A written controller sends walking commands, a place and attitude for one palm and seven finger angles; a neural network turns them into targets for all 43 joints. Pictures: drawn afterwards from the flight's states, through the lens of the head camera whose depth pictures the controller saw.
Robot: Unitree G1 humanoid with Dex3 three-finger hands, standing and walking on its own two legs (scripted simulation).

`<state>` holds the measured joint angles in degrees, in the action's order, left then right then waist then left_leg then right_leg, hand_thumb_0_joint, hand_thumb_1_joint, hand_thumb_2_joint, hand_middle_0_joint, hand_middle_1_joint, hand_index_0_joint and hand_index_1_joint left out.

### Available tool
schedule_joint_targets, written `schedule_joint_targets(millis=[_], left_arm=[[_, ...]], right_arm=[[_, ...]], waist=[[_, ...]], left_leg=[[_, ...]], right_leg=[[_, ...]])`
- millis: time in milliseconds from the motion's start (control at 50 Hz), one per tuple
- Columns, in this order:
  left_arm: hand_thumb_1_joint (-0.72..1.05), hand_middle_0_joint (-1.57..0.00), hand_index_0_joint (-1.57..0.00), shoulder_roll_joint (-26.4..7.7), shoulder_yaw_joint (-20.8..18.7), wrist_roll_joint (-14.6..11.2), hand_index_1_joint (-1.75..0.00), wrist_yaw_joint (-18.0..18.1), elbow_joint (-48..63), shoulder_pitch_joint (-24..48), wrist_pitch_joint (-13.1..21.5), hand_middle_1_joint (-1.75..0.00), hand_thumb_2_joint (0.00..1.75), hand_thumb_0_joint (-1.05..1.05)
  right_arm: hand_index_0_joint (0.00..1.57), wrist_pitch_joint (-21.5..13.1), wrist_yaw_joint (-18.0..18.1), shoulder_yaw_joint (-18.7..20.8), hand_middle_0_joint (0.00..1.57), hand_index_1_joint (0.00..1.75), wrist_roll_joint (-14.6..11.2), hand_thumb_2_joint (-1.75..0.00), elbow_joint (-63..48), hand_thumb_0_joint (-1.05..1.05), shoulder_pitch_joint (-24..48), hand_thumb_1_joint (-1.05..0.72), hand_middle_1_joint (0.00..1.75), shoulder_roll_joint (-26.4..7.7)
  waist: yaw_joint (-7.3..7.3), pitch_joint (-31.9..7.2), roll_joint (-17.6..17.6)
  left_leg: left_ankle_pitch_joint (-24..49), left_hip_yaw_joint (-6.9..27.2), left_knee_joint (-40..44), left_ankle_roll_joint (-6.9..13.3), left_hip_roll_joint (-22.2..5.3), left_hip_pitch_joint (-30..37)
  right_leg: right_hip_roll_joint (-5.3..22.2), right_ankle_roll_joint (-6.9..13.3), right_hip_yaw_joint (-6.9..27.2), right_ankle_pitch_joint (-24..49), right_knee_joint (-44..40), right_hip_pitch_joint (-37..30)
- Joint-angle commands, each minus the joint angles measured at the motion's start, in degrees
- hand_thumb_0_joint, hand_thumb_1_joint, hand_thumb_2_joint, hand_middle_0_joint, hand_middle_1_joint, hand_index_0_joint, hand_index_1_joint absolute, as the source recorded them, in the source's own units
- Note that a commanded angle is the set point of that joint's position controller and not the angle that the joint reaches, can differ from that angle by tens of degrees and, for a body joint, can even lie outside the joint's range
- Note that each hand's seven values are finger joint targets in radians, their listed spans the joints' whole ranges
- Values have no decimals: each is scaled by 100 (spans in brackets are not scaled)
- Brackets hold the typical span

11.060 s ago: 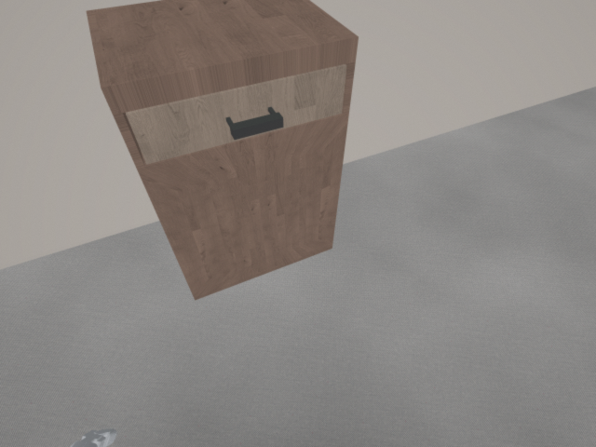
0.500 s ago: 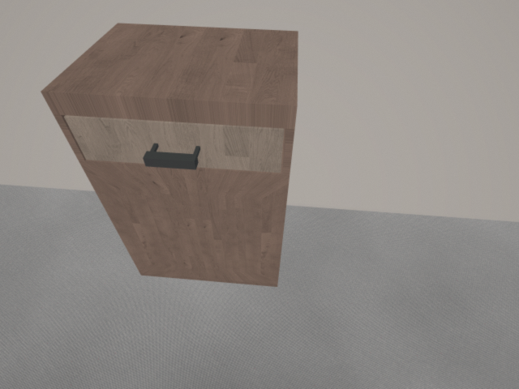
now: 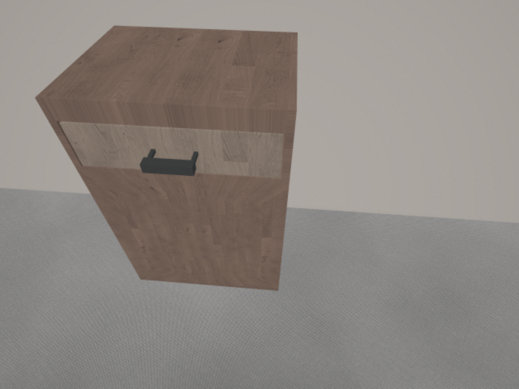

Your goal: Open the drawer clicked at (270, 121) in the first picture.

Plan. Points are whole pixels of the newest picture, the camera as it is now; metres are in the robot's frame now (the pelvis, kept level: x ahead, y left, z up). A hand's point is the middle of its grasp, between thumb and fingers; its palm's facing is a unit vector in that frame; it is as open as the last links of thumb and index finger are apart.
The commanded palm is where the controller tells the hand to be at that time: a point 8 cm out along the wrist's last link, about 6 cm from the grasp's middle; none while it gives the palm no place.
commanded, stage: shuffle to correct the standing spot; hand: left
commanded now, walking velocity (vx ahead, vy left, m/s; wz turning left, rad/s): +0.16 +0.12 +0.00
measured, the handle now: (171, 160) +0.62 +0.26 -0.04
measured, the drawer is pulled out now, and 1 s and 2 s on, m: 0.00 0.00 0.00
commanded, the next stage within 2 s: come to a stop and stand still in 0.40 s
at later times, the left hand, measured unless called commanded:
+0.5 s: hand out of the picture +0.06 +0.22 -0.19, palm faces +0.14 -0.97 -0.21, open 7.3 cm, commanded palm none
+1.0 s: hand (137, 362) +0.20 +0.25 -0.17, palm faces +0.04 -0.97 -0.26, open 7.3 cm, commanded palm none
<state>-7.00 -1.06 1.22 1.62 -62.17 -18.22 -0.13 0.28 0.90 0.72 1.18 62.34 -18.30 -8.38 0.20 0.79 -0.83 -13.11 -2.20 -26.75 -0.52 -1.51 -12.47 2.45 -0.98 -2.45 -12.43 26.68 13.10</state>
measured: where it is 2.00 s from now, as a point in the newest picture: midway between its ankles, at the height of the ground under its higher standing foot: outside the picture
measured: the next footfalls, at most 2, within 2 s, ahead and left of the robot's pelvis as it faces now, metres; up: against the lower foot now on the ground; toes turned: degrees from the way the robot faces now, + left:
left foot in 0.50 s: +0.15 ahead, +0.14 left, +0.00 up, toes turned +8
right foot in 0.86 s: +0.20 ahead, -0.03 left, +0.00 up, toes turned +0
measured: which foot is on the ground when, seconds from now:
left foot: down 0.00-0.36, up 0.38-0.48, down 0.50-0.90, up 0.92-1.00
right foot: down 0.00-0.52, up 0.54-0.84, down 0.86-1.00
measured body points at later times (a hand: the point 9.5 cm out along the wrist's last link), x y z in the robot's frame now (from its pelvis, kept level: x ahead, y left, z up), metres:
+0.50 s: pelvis +0.09 +0.05 -0.02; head +0.11 +0.05 +0.43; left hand +0.05 +0.27 -0.17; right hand +0.10 -0.18 -0.17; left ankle +0.10 +0.14 -0.74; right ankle +0.02 -0.13 -0.74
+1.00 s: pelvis +0.13 +0.06 -0.01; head +0.16 +0.04 +0.44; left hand +0.20 +0.30 -0.15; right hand +0.18 -0.18 -0.17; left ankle +0.08 +0.16 -0.70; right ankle +0.16 -0.03 -0.74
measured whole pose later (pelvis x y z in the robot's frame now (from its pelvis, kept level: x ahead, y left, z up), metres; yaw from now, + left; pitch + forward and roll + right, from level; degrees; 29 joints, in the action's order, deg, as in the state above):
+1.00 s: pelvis +0.13 +0.06 -0.01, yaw +1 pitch -1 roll +0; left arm -9.6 -2.1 1.8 2.1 -54.8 -10.7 -1.1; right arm 2.8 2.0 3.1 0.6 59.1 -10.4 -10.5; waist -0.1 5.5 -1.5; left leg -29.6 -2.7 -51.0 0.4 0.9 -17.5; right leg 0.3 3.5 -5.5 -15.3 33.6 17.0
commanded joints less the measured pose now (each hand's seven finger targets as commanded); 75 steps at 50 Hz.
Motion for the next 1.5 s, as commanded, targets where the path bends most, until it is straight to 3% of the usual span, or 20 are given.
schedule_joint_targets(millis=[0,100,180,260,300,340,380,460,500,560,680,800,840,880,920,1060,1080,1120,1180,1480], left_arm=[[90,-20,-20,-814,-209,33,-30,13,226,-398,23,-30,90,0],[90,-20,-20,-838,-285,41,-30,-20,326,-341,0,-30,90,0],[90,-20,-20,-511,-229,73,-30,-67,368,-390,34,-30,90,0],[90,-20,-20,-356,-168,62,-30,-87,338,-499,135,-30,90,0],[90,-20,-20,-629,-252,56,-30,-33,120,-1036,185,-30,90,0],[90,-20,-20,-1153,-417,43,-30,57,-81,-1576,213,-30,90,0],[90,-20,-20,-1191,-461,112,-30,125,-72,-1570,200,-30,90,0],[90,-20,-20,-1134,-423,86,-30,85,345,-258,110,-30,90,0],[90,-20,-20,-583,-281,13,-30,23,622,-126,29,-30,90,0],[90,-20,-20,-388,-171,32,-30,85,512,96,5,-30,90,0],[90,-20,-20,-461,-103,25,-30,84,354,-346,-107,-30,90,0],[90,-20,-20,-703,-263,93,-30,28,755,-173,-194,-30,90,0],[90,-20,-20,-894,-284,124,-30,34,809,-224,-140,-30,90,0],[90,-20,-20,-1206,-319,83,-30,63,828,-117,-55,-30,90,0],[90,-20,-20,-1122,-273,57,-30,116,874,122,-43,-30,90,0],[90,-20,-20,-1242,-295,39,-30,81,836,440,-30,-30,90,0],[90,-20,-20,-1430,-295,45,-30,336,830,-38,107,-30,90,0],[90,-20,-20,-1295,-176,-24,-30,254,998,288,70,-30,90,0],[90,-20,-20,-989,-106,-26,-30,125,1113,524,-39,-30,90,0],[90,-20,-20,-850,26,-7,-30,-24,720,-166,45,-30,90,0]], right_arm=[[20,8,25,115,20,30,29,-90,-204,0,-488,-90,30,-462],[20,-38,19,117,20,30,31,-90,-269,0,-702,-90,30,-469],[20,-137,62,158,20,30,4,-90,-273,0,-862,-90,30,-795],[20,-195,97,136,20,30,-19,-90,-285,0,-809,-90,30,-802],[20,-232,86,93,20,30,-42,-90,-402,0,-555,-90,30,-632],[20,-211,39,84,20,30,-1,-90,-647,0,-95,-90,30,-505],[20,-178,-1,100,20,30,-27,-90,-852,0,370,-90,30,-448],[20,-132,-100,143,20,30,-27,-90,-592,0,-575,-90,30,-437],[20,-127,10,360,20,30,86,-90,-339,0,-1454,-90,30,-1368],[20,-156,129,168,20,30,32,-90,-571,0,-443,-90,30,-904],[20,-141,216,234,20,30,-41,-90,-582,0,162,-90,30,-992],[20,-17,244,386,20,30,9,-90,-611,0,531,-90,30,-1055],[20,10,216,398,20,30,-15,-90,-625,0,506,-90,30,-936],[20,123,174,333,20,30,-70,-90,-604,0,257,-90,30,-523],[20,212,152,301,20,30,-72,-90,-639,0,525,-90,30,-415],[20,118,103,192,20,30,-79,-90,-432,0,21,-90,30,-331],[20,-61,127,289,20,30,-97,-90,-782,0,216,-90,30,-772],[20,-45,70,193,20,30,-105,-90,-991,0,137,-90,30,-447],[20,-39,36,148,20,30,-4,-90,-1108,0,120,-90,30,-692],[20,-117,0,23,20,30,3,-90,-872,0,-122,-90,30,-901]], waist=[[2,585,481],[-36,681,340],[-24,566,-740],[125,423,-521],[343,237,485],[531,204,1726],[619,333,1232],[-274,204,901],[-526,-109,-1498],[-165,716,-391],[-15,-220,-339],[109,12,-196],[111,-81,362],[42,-345,1610],[64,-280,873],[-80,-465,755],[6,-1450,482],[-132,-1105,75],[-50,393,-458],[8,591,157]], left_leg=[[-1023,108,222,132,-57,-537],[-1063,146,185,201,-66,-505],[-1261,1054,1053,562,-733,-247],[493,934,633,782,-802,27],[880,211,-421,443,-225,-917],[-1121,-361,-1619,103,105,-2201],[-1816,-53,-2160,106,-102,-2573],[-46,-479,-5,134,116,208],[1082,1652,832,863,-1577,1425],[2958,1326,893,1272,-1717,92],[5257,382,348,1034,-1484,1159],[3974,483,-49,849,-1524,530],[2535,142,-622,468,-855,145],[-1375,-316,-1999,41,181,-513],[-2010,342,-3083,76,120,-707],[-1024,42,-739,-33,15,-213],[-993,-197,-918,-165,213,-303],[-727,-51,-194,39,36,22],[-434,710,429,335,-568,-726],[-1866,928,1234,457,-386,-1087]], right_leg=[[582,320,835,-2006,-1022,479],[598,420,797,-2029,-757,652],[77,248,-143,-899,525,649],[53,243,-345,-508,447,349],[670,507,466,576,-48,-1004],[1957,1062,1615,2766,-394,-2057],[2233,1270,1589,3266,-340,-2102],[1338,547,178,1400,314,184],[-15,-16,-656,-2046,2664,1833],[437,73,205,-1815,3430,1617],[152,-14,-79,-790,1379,670],[142,166,163,27,821,302],[477,329,592,2419,374,-65],[1646,1222,1724,4356,-255,-490],[1703,1615,1670,3598,-517,-233],[1125,1149,1098,2038,-459,-441],[1296,880,1623,5756,489,-1597],[1020,754,1052,2030,182,-639],[310,393,481,-534,-7,390],[106,292,644,-713,-191,31]])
